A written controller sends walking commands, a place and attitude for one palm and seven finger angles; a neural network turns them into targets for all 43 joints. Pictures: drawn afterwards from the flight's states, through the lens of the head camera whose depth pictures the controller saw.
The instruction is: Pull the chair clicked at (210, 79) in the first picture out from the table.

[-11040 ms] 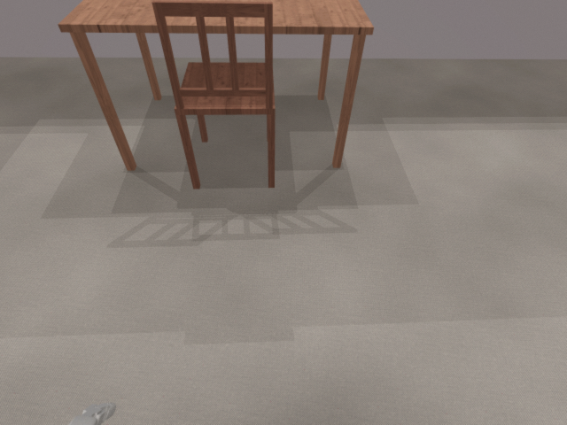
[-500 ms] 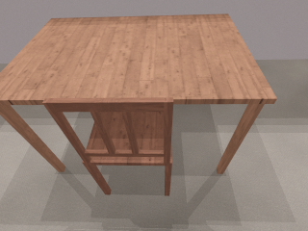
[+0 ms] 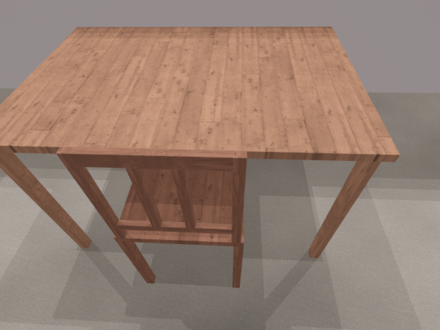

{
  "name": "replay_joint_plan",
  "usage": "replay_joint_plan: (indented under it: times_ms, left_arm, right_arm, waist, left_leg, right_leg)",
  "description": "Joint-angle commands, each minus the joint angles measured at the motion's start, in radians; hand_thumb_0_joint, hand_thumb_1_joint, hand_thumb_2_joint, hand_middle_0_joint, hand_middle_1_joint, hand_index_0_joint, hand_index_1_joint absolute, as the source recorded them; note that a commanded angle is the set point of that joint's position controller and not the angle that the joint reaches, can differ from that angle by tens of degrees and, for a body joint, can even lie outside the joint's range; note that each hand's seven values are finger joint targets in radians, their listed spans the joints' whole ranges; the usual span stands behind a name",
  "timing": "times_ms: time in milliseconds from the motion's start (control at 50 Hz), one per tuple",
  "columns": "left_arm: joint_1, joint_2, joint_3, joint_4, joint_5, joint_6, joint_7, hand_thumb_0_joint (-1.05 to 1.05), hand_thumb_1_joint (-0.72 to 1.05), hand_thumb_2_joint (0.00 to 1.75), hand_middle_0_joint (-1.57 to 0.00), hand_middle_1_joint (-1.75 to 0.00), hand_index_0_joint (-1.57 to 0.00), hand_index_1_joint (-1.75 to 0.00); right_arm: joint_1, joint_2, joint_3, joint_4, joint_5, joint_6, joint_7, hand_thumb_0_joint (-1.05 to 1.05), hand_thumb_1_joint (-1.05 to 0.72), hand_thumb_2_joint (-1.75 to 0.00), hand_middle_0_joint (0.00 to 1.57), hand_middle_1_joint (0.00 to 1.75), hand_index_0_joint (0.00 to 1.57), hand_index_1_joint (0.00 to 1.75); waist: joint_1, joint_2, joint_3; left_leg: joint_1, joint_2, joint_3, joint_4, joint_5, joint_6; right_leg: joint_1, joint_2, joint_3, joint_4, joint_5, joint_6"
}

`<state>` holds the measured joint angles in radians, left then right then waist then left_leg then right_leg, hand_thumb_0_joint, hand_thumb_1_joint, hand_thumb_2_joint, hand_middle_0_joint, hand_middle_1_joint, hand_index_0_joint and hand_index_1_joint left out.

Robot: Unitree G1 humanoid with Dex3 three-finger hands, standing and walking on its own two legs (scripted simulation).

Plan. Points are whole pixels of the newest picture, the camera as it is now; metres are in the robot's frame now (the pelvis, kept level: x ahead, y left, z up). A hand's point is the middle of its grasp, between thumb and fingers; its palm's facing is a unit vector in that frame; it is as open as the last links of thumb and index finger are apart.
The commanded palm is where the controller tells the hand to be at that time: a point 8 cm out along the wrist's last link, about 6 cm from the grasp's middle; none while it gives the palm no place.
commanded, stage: come to a stop and stand still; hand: left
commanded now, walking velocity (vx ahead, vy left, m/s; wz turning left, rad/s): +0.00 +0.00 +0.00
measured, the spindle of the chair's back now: (146, 198) +0.43 +0.22 -0.10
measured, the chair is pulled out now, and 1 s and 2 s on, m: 0.00 0.00 0.00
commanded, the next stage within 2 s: look again from close up in 0.30 s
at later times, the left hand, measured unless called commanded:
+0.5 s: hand out of the picture -0.01 +0.15 -0.17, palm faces +0.02 -0.98 -0.20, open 7.4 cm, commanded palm none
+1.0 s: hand out of the picture -0.02 +0.14 -0.17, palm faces +0.04 -0.98 -0.18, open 7.4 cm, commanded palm none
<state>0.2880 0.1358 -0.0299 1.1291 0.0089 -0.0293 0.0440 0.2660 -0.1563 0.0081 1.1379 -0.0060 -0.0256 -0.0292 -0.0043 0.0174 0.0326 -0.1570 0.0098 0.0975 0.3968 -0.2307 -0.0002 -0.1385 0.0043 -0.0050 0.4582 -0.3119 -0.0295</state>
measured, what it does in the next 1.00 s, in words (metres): stands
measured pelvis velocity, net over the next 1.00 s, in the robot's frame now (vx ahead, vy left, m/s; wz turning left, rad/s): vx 0.00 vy -0.02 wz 0.02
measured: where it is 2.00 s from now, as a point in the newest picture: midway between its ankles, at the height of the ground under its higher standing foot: outside the picture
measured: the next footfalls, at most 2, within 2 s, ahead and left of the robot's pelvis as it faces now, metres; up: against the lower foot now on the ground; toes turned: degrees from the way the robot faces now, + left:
none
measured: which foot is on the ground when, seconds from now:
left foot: down 0.00-1.00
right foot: down 0.00-1.00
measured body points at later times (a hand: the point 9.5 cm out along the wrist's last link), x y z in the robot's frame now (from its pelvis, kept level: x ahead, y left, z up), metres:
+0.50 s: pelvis +0.01 -0.01 +0.00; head +0.02 -0.03 +0.45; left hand -0.01 +0.20 -0.15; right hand +0.00 -0.23 -0.17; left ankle -0.01 +0.12 -0.74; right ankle -0.04 -0.10 -0.74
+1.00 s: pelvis +0.00 -0.02 +0.00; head +0.02 -0.02 +0.45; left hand -0.02 +0.19 -0.16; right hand +0.00 -0.23 -0.16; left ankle -0.01 +0.12 -0.74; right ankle -0.04 -0.10 -0.74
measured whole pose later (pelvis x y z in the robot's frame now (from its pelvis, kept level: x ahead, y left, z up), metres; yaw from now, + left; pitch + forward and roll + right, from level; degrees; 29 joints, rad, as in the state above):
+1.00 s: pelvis +0.00 -0.02 +0.00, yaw +1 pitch -1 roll +1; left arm 0.32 0.12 -0.03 1.13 0.01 -0.04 0.04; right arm 0.28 -0.13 0.01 1.16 0.00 -0.02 -0.03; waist 0.00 0.00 0.04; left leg -0.14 0.03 0.07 0.37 -0.22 -0.03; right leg -0.10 0.03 -0.03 0.40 -0.29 -0.05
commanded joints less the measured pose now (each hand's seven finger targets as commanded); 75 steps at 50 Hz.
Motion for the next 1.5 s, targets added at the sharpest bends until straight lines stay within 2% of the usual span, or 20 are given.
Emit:
replay_joint_plan:
  times_ms: [0, 240, 320, 460, 620, 760, 1020, 1180, 1200, 1220, 1240, 1260, 1280, 1300, 1320, 1360, 1380, 1420, 1440, 1480]
  left_arm:
    - [0.081, 0.108, 0.022, -0.024, 0.003, -0.015, 0.007, 0.0, 0.9, 0.9, -0.2, -0.3, -0.2, -0.3]
    - [0.088, 0.112, 0.021, -0.022, 0.001, -0.015, 0.005, 0.0, 0.9, 0.9, -0.2, -0.3, -0.2, -0.3]
    - [0.095, 0.109, 0.022, -0.022, 0.002, -0.018, 0.007, 0.0, 0.9, 0.9, -0.2, -0.3, -0.2, -0.3]
    - [0.098, 0.103, 0.023, -0.024, 0.001, -0.015, 0.007, 0.0, 0.9, 0.9, -0.2, -0.3, -0.2, -0.3]
    - [0.109, 0.101, 0.025, -0.024, 0.001, -0.019, 0.008, 0.0, 0.9, 0.9, -0.2, -0.3, -0.2, -0.3]
    - [0.115, 0.101, 0.024, -0.023, 0.001, -0.017, 0.008, 0.0, 0.9, 0.9, -0.2, -0.3, -0.2, -0.3]
    - [0.123, 0.095, 0.025, -0.023, 0.002, -0.018, 0.008, 0.0, 0.9, 0.9, -0.2, -0.3, -0.2, -0.3]
    - [0.127, 0.09, 0.024, -0.022, 0.002, -0.015, 0.007, 0.0, 0.9, 0.9, -0.2, -0.3, -0.2, -0.3]
    - [0.18, 0.124, 0.037, 0.005, 0.021, -0.041, 0.037, 0.0, 0.9, 0.9, -0.2, -0.3, -0.2, -0.3]
    - [-0.572, 0.296, 0.053, -1.497, -0.201, -0.259, 0.0, 0.0, 0.88, 0.89, -0.2, -0.3, -0.2, -0.3]
    - [-0.453, 0.35, 0.141, -1.406, -0.162, -0.236, 0.05, 0.0, 0.85, 0.88, -0.2, -0.29, -0.2, -0.29]
    - [-0.181, 0.184, 0.063, -1.191, -0.133, -0.188, 0.077, 0.0, 0.83, 0.87, -0.19, -0.29, -0.19, -0.29]
    - [0.116, -0.051, -0.07, -0.882, -0.137, -0.062, 0.083, 0.0, 0.81, 0.86, -0.19, -0.29, -0.19, -0.29]
    - [0.016, -0.081, -0.104, -1.095, -0.179, -0.057, 0.064, 0.0, 0.78, 0.85, -0.19, -0.28, -0.19, -0.28]
    - [-0.02, -0.05, -0.112, -1.174, -0.188, -0.102, 0.047, 0.0, 0.76, 0.84, -0.19, -0.28, -0.19, -0.28]
    - [-0.012, -0.056, -0.122, -1.12, -0.173, -0.183, 0.022, 0.0, 0.71, 0.82, -0.18, -0.27, -0.18, -0.27]
    - [0.016, -0.097, -0.12, -1.005, -0.171, -0.223, 0.0, 0.0, 0.69, 0.81, -0.18, -0.27, -0.18, -0.27]
    - [0.209, -0.09, -0.05, -0.898, -0.197, -0.339, -0.08, 0.0, 0.64, 0.79, -0.17, -0.26, -0.17, -0.26]
    - [0.34, -0.03, 0.03, -0.86, -0.204, -0.391, -0.129, 0.0, 0.62, 0.78, -0.17, -0.26, -0.17, -0.26]
    - [0.375, 0.028, 0.105, -0.913, -0.225, -0.512, -0.237, 0.0, 0.57, 0.76, -0.17, -0.25, -0.17, -0.25]
  right_arm:
    - [0.071, -0.071, -0.01, -0.018, 0.0, -0.009, -0.002, 0.0, -0.9, -0.9, 0.2, 0.3, 0.2, 0.3]
    - [0.052, -0.064, -0.008, -0.014, 0.001, -0.001, -0.002, 0.0, -0.9, -0.9, 0.2, 0.3, 0.2, 0.3]
    - [0.06, -0.07, -0.009, -0.011, 0.001, -0.005, -0.003, 0.0, -0.9, -0.9, 0.2, 0.3, 0.2, 0.3]
    - [0.064, -0.065, -0.008, -0.006, 0.001, -0.002, -0.004, 0.0, -0.9, -0.9, 0.2, 0.3, 0.2, 0.3]
    - [0.079, -0.059, -0.007, -0.001, 0.002, -0.005, -0.005, 0.0, -0.9, -0.9, 0.2, 0.3, 0.2, 0.3]
    - [0.077, -0.051, -0.008, 0.003, 0.002, 0.001, -0.005, 0.0, -0.9, -0.9, 0.2, 0.3, 0.2, 0.3]
    - [0.084, -0.05, -0.008, 0.004, 0.002, -0.003, -0.006, 0.0, -0.9, -0.9, 0.2, 0.3, 0.2, 0.3]
    - [0.086, -0.047, -0.008, 0.002, 0.002, -0.001, -0.005, 0.0, -0.9, -0.9, 0.2, 0.3, 0.2, 0.3]
    - [-0.041, -0.084, -0.015, -0.077, 0.002, -0.014, 0.004, 0.0, -0.9, -0.9, 0.2, 0.3, 0.2, 0.3]
    - [0.007, -0.293, -0.029, -0.416, 0.041, -0.157, -0.042, 0.0, -0.9, -0.9, 0.2, 0.3, 0.2, 0.3]
    - [-0.115, -0.178, 0.0, -0.372, 0.052, -0.226, -0.08, 0.0, -0.9, -0.9, 0.2, 0.3, 0.2, 0.3]
    - [-0.074, -0.219, -0.037, -0.34, 0.028, -0.273, -0.075, 0.0, -0.9, -0.9, 0.2, 0.3, 0.2, 0.3]
    - [-0.055, -0.153, -0.031, -0.324, 0.053, -0.285, -0.061, 0.0, -0.9, -0.9, 0.2, 0.3, 0.2, 0.3]
    - [-0.029, -0.19, -0.042, -0.381, 0.06, -0.294, -0.06, 0.0, -0.9, -0.9, 0.2, 0.3, 0.2, 0.3]
    - [-0.057, -0.219, -0.044, -0.405, 0.059, -0.309, -0.067, 0.0, -0.9, -0.9, 0.2, 0.3, 0.2, 0.3]
    - [-0.04, -0.229, -0.051, -0.461, 0.031, -0.333, -0.064, 0.0, -0.9, -0.9, 0.2, 0.3, 0.2, 0.3]
    - [-0.045, -0.221, -0.061, -0.478, 0.021, -0.335, -0.057, 0.0, -0.9, -0.9, 0.2, 0.3, 0.2, 0.3]
    - [-0.092, -0.218, -0.079, -0.531, 0.009, -0.337, -0.032, 0.0, -0.9, -0.9, 0.2, 0.3, 0.2, 0.3]
    - [-0.115, -0.215, -0.089, -0.556, 0.015, -0.328, -0.011, 0.0, -0.9, -0.9, 0.2, 0.3, 0.2, 0.3]
    - [-0.158, -0.214, -0.097, -0.618, 0.011, -0.302, 0.026, 0.0, -0.9, -0.9, 0.2, 0.3, 0.2, 0.3]
  waist:
    - [0.003, -0.034, 0.009]
    - [0.007, -0.033, 0.051]
    - [0.005, -0.036, 0.01]
    - [0.006, -0.024, 0.042]
    - [0.008, -0.037, 0.01]
    - [0.01, -0.043, 0.059]
    - [0.008, -0.023, 0.032]
    - [0.009, -0.027, 0.067]
    - [0.044, -0.072, 0.066]
    - [-0.097, 0.102, -0.417]
    - [-0.048, 0.166, -0.316]
    - [-0.032, 0.227, -0.304]
    - [-0.036, 0.072, -0.126]
    - [-0.044, 0.042, -0.106]
    - [-0.062, -0.007, -0.093]
    - [-0.094, -0.184, -0.08]
    - [-0.093, -0.29, -0.029]
    - [-0.005, -0.402, -0.041]
    - [0.058, -0.348, -0.076]
    - [0.082, -0.259, -0.172]
  left_leg:
    - [0.068, 0.1, -0.098, -0.036, 0.228, 0.023]
    - [0.056, 0.097, -0.095, -0.049, 0.169, 0.016]
    - [0.077, 0.099, -0.096, -0.042, 0.209, 0.015]
    - [0.057, 0.098, -0.097, -0.05, 0.187, 0.014]
    - [0.071, 0.099, -0.097, -0.043, 0.222, 0.014]
    - [0.045, 0.094, -0.093, -0.045, 0.167, 0.011]
    - [0.065, 0.099, -0.1, -0.046, 0.197, 0.013]
    - [0.045, 0.096, -0.105, -0.057, 0.156, 0.016]
    - [-0.091, 0.092, -0.046, 0.231, 0.167, -0.013]
    - [0.179, -0.005, -0.061, 0.048, 0.252, 0.044]
    - [0.191, 0.019, -0.014, 0.061, 0.284, 0.046]
    - [0.153, 0.017, -0.036, 0.032, 0.217, 0.029]
    - [0.009, 0.028, -0.068, 0.044, 0.172, 0.037]
    - [-0.015, 0.023, -0.1, 0.078, 0.153, 0.044]
    - [-0.03, 0.022, -0.099, 0.118, 0.121, 0.044]
    - [-0.132, -0.009, -0.112, 0.207, 0.017, 0.041]
    - [-0.229, -0.012, -0.126, 0.254, -0.037, 0.034]
    - [-0.402, -0.01, -0.128, 0.321, -0.098, 0.012]
    - [-0.442, -0.021, -0.112, 0.338, -0.082, -0.002]
    - [-0.504, -0.034, -0.085, 0.421, -0.017, -0.015]
  right_leg:
    - [-0.065, -0.119, 0.087, -0.085, 0.366, -0.007]
    - [-0.066, -0.118, 0.085, -0.124, 0.34, -0.009]
    - [-0.042, -0.122, 0.086, -0.114, 0.394, -0.008]
    - [-0.051, -0.118, 0.085, -0.125, 0.35, -0.01]
    - [-0.024, -0.122, 0.077, -0.117, 0.412, -0.011]
    - [-0.049, -0.12, 0.084, -0.138, 0.366, -0.004]
    - [-0.043, -0.117, 0.077, -0.134, 0.357, -0.01]
    - [-0.069, -0.115, 0.081, -0.148, 0.273, -0.01]
    - [-0.052, -0.193, 0.16, -0.118, 0.869, 0.061]
    - [0.032, -0.103, 0.075, -0.008, 0.63, 0.017]
    - [-0.042, -0.036, 0.025, -0.002, 0.392, 0.015]
    - [-0.088, -0.016, -0.018, -0.005, 0.199, -0.009]
    - [-0.136, -0.022, -0.057, -0.004, 0.174, 0.001]
    - [-0.15, -0.026, -0.066, 0.017, 0.198, 0.012]
    - [-0.224, -0.028, -0.071, 0.027, 0.173, 0.025]
    - [-0.362, -0.018, -0.079, 0.059, 0.024, 0.035]
    - [-0.459, -0.018, -0.086, 0.096, -0.053, 0.038]
    - [-0.522, -0.021, -0.069, 0.173, -0.147, 0.032]
    - [-0.483, -0.022, -0.054, 0.215, -0.115, 0.017]
    - [-0.446, -0.024, -0.046, 0.345, 0.068, 0.004]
